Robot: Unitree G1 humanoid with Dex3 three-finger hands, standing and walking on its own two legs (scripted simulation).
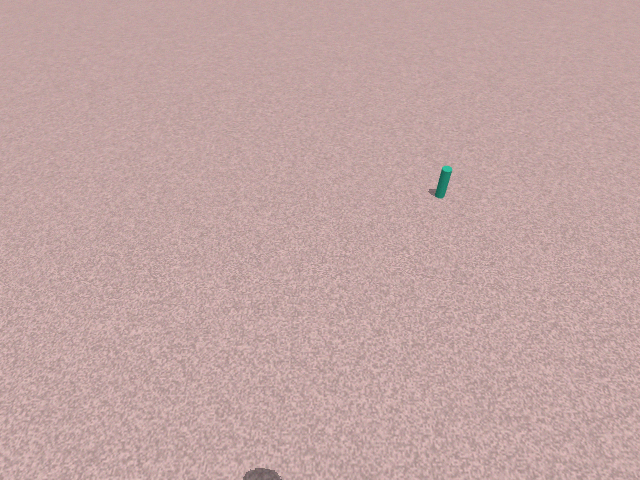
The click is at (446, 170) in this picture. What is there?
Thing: slim round
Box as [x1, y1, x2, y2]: [435, 166, 451, 197]
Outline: 449,166 442,167 435,193 437,197 443,197 451,172 451,168
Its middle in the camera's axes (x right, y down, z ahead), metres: +0.56 -0.26 +1.77
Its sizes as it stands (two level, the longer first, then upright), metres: 0.044 0.044 0.157
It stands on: the floor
